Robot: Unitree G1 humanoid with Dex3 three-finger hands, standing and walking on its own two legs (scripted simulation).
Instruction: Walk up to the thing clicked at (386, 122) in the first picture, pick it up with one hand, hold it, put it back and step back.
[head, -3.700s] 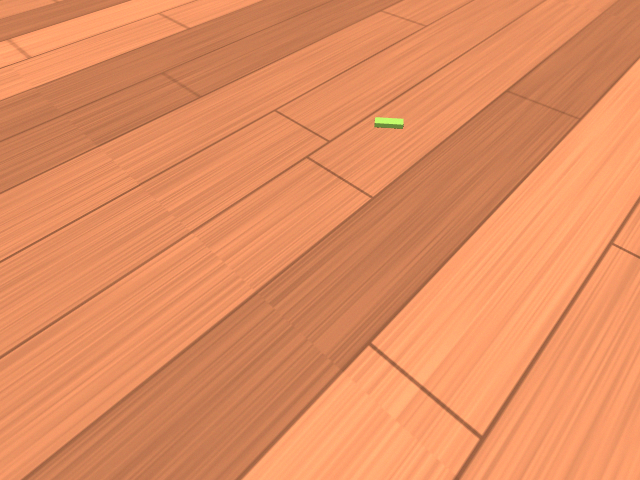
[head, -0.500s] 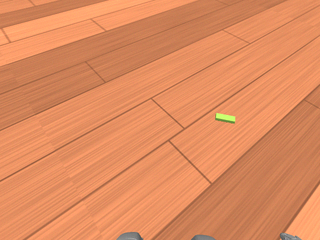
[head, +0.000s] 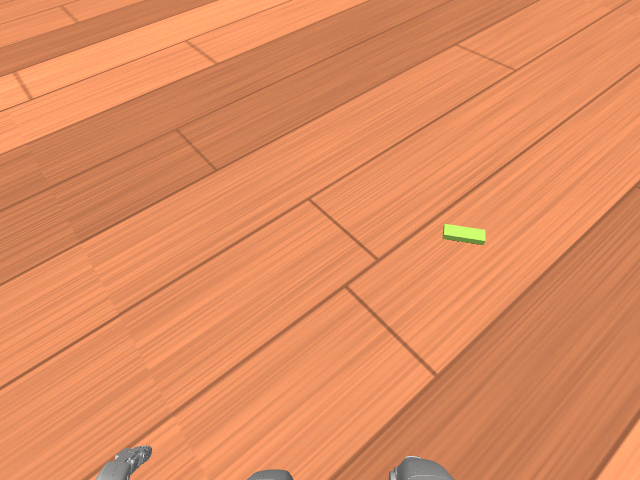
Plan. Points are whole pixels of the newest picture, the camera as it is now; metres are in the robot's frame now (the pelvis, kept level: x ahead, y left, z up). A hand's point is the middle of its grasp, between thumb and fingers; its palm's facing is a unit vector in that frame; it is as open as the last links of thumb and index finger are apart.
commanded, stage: walk up
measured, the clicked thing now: (463, 234) +1.03 -0.47 -0.74
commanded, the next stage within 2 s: stand in 0.76 s
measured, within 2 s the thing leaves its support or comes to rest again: neither
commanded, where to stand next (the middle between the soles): +0.09 +0.01 m, yaw +0 degrees
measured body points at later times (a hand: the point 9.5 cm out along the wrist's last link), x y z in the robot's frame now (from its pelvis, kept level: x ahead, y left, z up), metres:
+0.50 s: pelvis +0.03 +0.00 +0.03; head +0.04 +0.00 +0.48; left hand +0.10 +0.31 -0.10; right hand +0.13 -0.30 -0.10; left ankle +0.01 +0.14 -0.72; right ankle +0.07 -0.13 -0.72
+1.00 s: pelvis +0.04 +0.00 +0.03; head +0.05 -0.01 +0.48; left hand +0.11 +0.30 -0.10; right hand +0.12 -0.30 -0.11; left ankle +0.01 +0.14 -0.72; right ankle +0.07 -0.13 -0.72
